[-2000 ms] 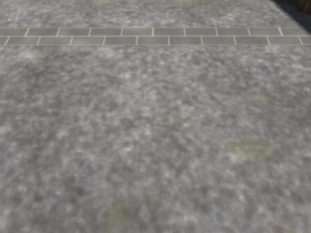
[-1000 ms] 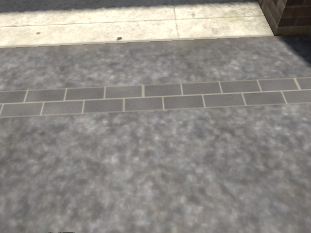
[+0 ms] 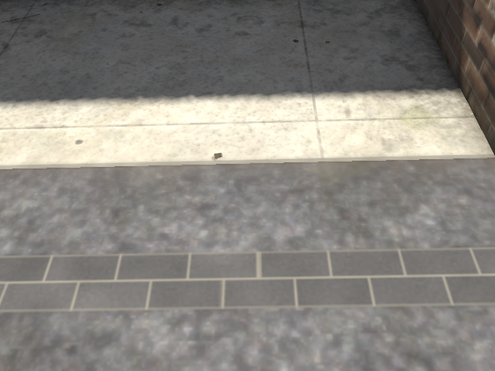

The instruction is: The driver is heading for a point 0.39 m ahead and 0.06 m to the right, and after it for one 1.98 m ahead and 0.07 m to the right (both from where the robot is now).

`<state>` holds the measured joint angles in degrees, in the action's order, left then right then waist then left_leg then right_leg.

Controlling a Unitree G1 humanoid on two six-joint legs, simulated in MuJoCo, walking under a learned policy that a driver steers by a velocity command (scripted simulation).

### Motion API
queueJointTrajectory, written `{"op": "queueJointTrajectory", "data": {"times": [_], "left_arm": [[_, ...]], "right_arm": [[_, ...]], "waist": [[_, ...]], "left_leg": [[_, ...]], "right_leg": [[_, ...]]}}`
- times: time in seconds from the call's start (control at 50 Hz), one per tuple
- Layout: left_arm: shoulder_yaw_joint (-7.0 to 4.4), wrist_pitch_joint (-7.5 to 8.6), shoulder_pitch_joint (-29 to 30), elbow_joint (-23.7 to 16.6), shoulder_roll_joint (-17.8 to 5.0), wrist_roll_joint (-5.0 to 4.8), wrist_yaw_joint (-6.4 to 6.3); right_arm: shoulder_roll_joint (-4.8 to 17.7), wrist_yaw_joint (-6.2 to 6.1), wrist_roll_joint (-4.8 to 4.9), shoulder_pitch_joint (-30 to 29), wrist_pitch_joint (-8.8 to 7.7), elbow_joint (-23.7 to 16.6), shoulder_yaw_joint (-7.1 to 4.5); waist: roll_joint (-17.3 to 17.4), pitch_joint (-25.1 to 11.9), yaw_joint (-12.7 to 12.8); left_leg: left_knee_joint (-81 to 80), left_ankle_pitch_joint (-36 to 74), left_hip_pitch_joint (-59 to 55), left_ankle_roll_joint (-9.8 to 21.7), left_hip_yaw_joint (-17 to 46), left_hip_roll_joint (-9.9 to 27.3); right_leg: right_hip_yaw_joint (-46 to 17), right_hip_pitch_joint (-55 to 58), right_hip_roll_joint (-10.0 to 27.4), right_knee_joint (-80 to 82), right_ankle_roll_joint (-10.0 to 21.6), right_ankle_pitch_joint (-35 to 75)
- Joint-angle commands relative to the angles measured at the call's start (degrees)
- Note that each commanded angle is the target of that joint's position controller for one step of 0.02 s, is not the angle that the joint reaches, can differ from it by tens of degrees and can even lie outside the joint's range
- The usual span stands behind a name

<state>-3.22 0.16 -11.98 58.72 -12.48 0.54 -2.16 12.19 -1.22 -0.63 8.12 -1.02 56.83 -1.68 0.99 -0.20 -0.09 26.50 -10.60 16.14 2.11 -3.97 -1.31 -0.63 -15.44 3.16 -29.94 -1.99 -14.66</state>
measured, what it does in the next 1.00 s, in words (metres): walks ahead: right foot, then left foot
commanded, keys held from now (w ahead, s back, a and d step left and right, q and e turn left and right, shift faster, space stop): w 0.20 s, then e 0.52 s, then q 0.28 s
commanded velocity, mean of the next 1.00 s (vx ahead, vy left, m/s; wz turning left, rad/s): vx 0.12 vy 0.00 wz -0.20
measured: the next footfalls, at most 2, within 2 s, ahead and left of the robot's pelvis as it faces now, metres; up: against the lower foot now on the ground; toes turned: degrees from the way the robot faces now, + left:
right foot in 0.60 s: +0.28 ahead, -0.12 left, +0.00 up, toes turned -11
left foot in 1.00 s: +0.28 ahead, +0.11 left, +0.00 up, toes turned -10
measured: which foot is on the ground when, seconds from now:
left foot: down 0.00-0.62, up 0.64-0.98, down 1.00-1.00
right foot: down 0.00-0.24, up 0.26-0.58, down 0.60-1.00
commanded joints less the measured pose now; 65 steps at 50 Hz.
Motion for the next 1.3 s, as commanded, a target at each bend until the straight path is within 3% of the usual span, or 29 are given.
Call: {"op": "queueJointTrajectory", "data": {"times": [0.02, 0.08, 0.14, 0.2, 0.22, 0.24, 0.26, 0.28, 0.3, 0.36, 0.44, 0.52, 0.58, 0.6, 0.62, 0.64, 0.66, 0.68, 0.7, 0.74, 0.88, 0.98, 1.02, 1.04, 1.08, 1.16, 1.22, 1.28, 1.3], "left_arm": [[-1.62, 1.27, -1.4, -1.0, -7.4, -0.78, -0.15], [-2.09, 2.41, -4.8, -0.6, -8.5, -1.68, -0.15], [-2.88, 3.82, -8.1, 0.4, -10.7, -2.23, 0.14], [-2.72, 4.27, -1.6, -1.7, -9.7, -2.55, 0.71], [-2.21, 4.29, 2.4, -3.4, -8.0, -2.47, 0.76], [-1.41, 5.02, 3.4, -4.9, -4.6, -1.79, 0.66], [-1.39, 5.46, 2.6, -4.7, -4.8, -0.81, 0.50], [-2.07, 5.44, 0.6, -3.4, -5.9, -1.71, 0.73], [-2.08, 5.01, -0.8, -2.6, -5.1, -2.75, 0.99], [-2.55, 3.21, 2.3, -3.9, -4.4, -2.69, 1.02], [-1.20, 1.92, 8.0, -8.2, -0.7, -1.92, 2.36], [-1.80, 0.88, 8.8, -10.9, -3.9, -1.68, 3.60], [-3.44, 0.54, 3.2, -10.6, -7.2, -1.25, 4.15], [-4.77, 0.60, -0.5, -10.2, -10.2, -0.96, 3.61], [-6.12, 0.44, -3.3, -11.0, -16.0, -0.46, 2.20], [-5.49, 0.55, -2.2, -12.8, -17.6, 0.87, 2.30], [-4.38, 0.93, 0.0, -13.9, -14.2, 0.25, 2.65], [-3.71, 1.36, 4.9, -15.2, -11.6, -0.52, 2.43], [-3.38, 1.36, 8.0, -16.0, -10.6, -1.08, 2.27], [-3.09, 1.02, 10.1, -16.7, -9.9, -0.35, 1.66], [-0.96, 1.55, 7.8, -13.9, -6.9, 1.68, 0.54], [-1.46, 0.73, 7.8, -13.8, -10.6, -0.19, -0.34], [-1.43, 0.67, 5.0, -13.9, -9.5, -0.34, -0.83], [-1.36, 0.92, 4.8, -15.0, -7.5, 0.25, -0.76], [-1.68, 1.01, 11.4, -16.5, -7.3, 0.14, -0.78], [-2.26, 0.81, 10.3, -16.5, -6.8, -0.76, -0.19], [-1.67, 1.40, 9.8, -16.3, -5.4, -1.46, 0.16], [-2.48, 1.48, 2.9, -14.1, -7.3, -1.79, 1.14], [-3.37, 1.16, 0.8, -13.8, -10.3, -1.14, 0.95]], "right_arm": [[6.9, -0.49, 0.68, 1.6, -0.05, -1.2, -1.80], [5.5, -0.01, 1.36, 0.2, -1.52, -1.7, -1.93], [3.8, 1.06, 1.61, -0.9, -3.68, -2.5, -1.83], [4.8, 1.45, 1.88, 6.5, -4.49, 0.1, -2.43], [7.4, 1.14, 1.80, 10.5, -4.47, 1.5, -3.34], [13.5, 0.78, 1.75, 15.7, -4.22, 3.1, -5.17], [13.8, 0.88, 0.82, 20.5, -4.02, 4.0, -5.01], [9.3, 0.70, -0.16, 19.8, -4.23, 3.8, -3.40], [8.3, 0.57, -0.43, 16.4, -4.34, 2.2, -2.93], [7.0, -0.37, 0.20, 8.4, -3.43, -0.5, -2.00], [11.0, -2.52, 0.07, 6.6, -1.85, -1.1, -2.81], [12.6, -2.96, 1.38, 5.0, -1.09, -1.6, -3.79], [12.7, -2.95, 2.23, 1.4, -0.73, -3.1, -4.37], [12.1, -2.65, 1.73, 3.3, -0.70, -3.1, -4.34], [8.9, -2.02, -0.82, 3.5, -0.84, -4.9, -3.27], [6.7, -1.16, -0.74, 6.6, -1.03, -7.0, -2.53], [9.0, -0.38, 0.95, 4.1, -1.08, -7.0, -3.16], [9.9, -0.42, 2.16, 1.4, -0.89, -7.6, -3.47], [10.1, -1.20, 1.56, 0.7, -0.39, -7.0, -3.87], [11.6, -2.24, 0.04, 1.4, 0.72, -6.7, -4.65], [6.8, -1.42, 0.68, 2.6, 1.08, -5.1, -2.74], [9.4, -0.37, 0.90, 2.5, 0.76, -5.9, -3.08], [12.4, -0.24, -0.23, 2.8, 0.81, -6.9, -3.37], [15.8, -0.38, 0.84, 2.2, 1.02, -6.7, -4.48], [13.8, -0.57, 0.09, 2.7, 0.29, -7.7, -4.39], [14.6, -1.46, 1.25, 3.5, -1.09, -8.8, -5.46], [14.6, -2.04, 2.27, 1.7, 0.98, -9.9, -6.02], [13.3, -2.27, 2.70, -1.3, 2.61, -11.9, -5.75], [10.7, -2.28, 2.18, 0.4, 2.83, -12.2, -5.06]], "waist": [[-6.2, 1.1, -0.2], [-6.7, 4.2, 1.2], [-11.7, 4.6, 1.6], [-8.5, 2.3, -3.2], [-3.8, 2.3, -5.5], [9.7, 0.3, -5.8], [15.7, -1.9, -7.4], [8.7, -1.8, -5.5], [5.7, -2.4, -3.3], [4.6, 1.5, -0.5], [5.0, 1.3, -0.4], [6.3, -1.1, 0.1], [4.4, -3.4, 4.0], [0.5, -5.7, 5.6], [-12.3, -9.5, 5.1], [-16.2, -18.7, 1.8], [-9.3, -16.5, 2.9], [-6.9, -9.4, 1.7], [-2.1, -5.2, 0.4], [-4.2, -4.4, -1.2], [-8.1, -6.3, -0.3], [-6.3, -2.9, -1.2], [0.5, -1.6, 0.3], [10.2, -1.0, 2.7], [13.5, 0.9, -0.8], [8.0, -2.9, -1.0], [8.0, -5.2, -0.9], [7.9, -6.5, 2.6], [2.3, -7.7, 2.0]], "left_leg": [[-1.1, -17.3, -0.3, 2.0, 1.7, 1.6], [3.4, -20.7, 6.3, 2.9, 1.4, 1.3], [11.2, -11.8, 12.5, 3.4, 0.3, 0.7], [3.1, -8.2, -1.3, 5.1, 1.7, 1.4], [-1.6, -4.7, -9.4, 6.0, 6.8, 4.3], [-6.1, 5.1, -20.0, 9.1, 19.0, 12.2], [-8.6, 27.5, -26.7, 13.9, 30.6, 22.4], [-5.0, 40.2, -26.3, 14.3, 27.1, 24.0], [-3.6, 43.6, -25.0, 12.6, 21.2, 22.4], [-6.9, 38.5, -18.4, 6.8, 9.3, 17.5], [-8.7, 39.7, -11.7, 6.7, 0.8, 14.9], [-5.3, 40.4, -12.4, 6.2, -1.5, 16.4], [6.7, 41.7, -11.0, 3.6, -3.9, 14.9], [16.4, 34.1, -6.8, 0.7, -5.0, 11.7], [35.6, 1.0, 6.1, -3.6, -6.4, 6.0], [51.1, -31.9, 17.2, -4.9, 2.8, -3.8], [53.1, -28.7, 19.9, -4.0, 9.5, -0.4], [50.8, -23.8, 21.9, -3.2, 8.9, 1.5], [45.7, -19.5, 21.1, -3.2, 8.4, 3.3], [39.9, -13.9, 14.7, -3.6, 7.6, 4.3], [20.6, -8.0, 2.1, -5.5, 5.4, 5.9], [6.4, -4.8, -0.9, -2.1, 1.8, 3.0], [-0.1, 6.5, -1.9, 2.0, 10.2, 8.4], [-3.7, 5.8, -0.1, 6.5, 17.9, 12.6], [-9.0, 3.6, -0.8, 10.0, 27.5, 16.6], [-4.8, 21.1, -10.6, 10.9, 28.1, 16.9], [-3.3, 24.4, -10.2, 8.5, 25.6, 13.3], [-0.6, 15.5, -4.2, 4.8, 23.9, 8.8], [6.1, 3.8, 3.1, 1.7, 20.9, 5.4]], "right_leg": [[-2.8, -3.4, 1.5, 8.4, 4.7, -16.2], [-8.9, -1.7, 5.2, 10.7, 8.8, -23.7], [-21.7, 5.6, 13.8, 14.5, 13.9, -18.8], [-14.8, -0.8, 10.7, 9.3, 11.1, -5.2], [-8.2, -7.7, 5.8, 1.6, 7.8, 3.7], [2.9, -17.5, -3.2, -15.3, 2.9, 6.7], [1.9, -26.6, -5.2, -29.7, 0.9, -14.8], [-4.9, -28.2, -4.2, -39.1, 1.7, -19.6], [-7.0, -28.2, -3.4, -42.1, 2.8, -17.2], [-3.9, -27.2, -0.9, -32.2, 3.7, -5.7], [2.5, -17.3, -1.6, -15.3, 2.1, 3.5], [4.6, -11.0, -2.5, -8.5, 3.8, 6.1], [6.5, -1.4, -5.4, -1.0, 7.4, 8.7], [3.3, 6.7, -5.3, 3.4, 9.7, 17.2], [-14.8, 17.8, 7.7, 3.6, 15.5, 42.1], [-38.0, 25.4, 19.6, 8.1, 28.1, 36.7], [-34.6, 20.1, 17.6, 11.1, 26.0, 24.3], [-27.7, 13.4, 14.2, 12.5, 22.1, 15.9], [-23.0, 6.9, 10.8, 13.7, 18.2, 8.7], [-18.1, -1.6, 7.3, 14.6, 15.8, 3.6], [-10.1, -6.3, 5.7, 16.1, 14.8, -1.8], [-11.2, -2.8, 7.5, 13.0, 12.2, -7.8], [-6.8, -3.8, 3.5, 4.5, 7.5, -5.2], [2.0, -5.6, -3.8, -1.3, 4.3, -4.5], [2.1, -9.6, -7.0, -8.9, 3.2, -4.3], [-3.0, -16.8, -5.7, -19.4, 2.3, -15.7], [-1.7, -10.0, -6.4, -8.9, 0.8, -8.4], [0.2, 4.7, -6.5, 8.5, 1.4, 5.8], [-5.5, 13.3, 0.6, 10.8, 3.5, 9.7]]}}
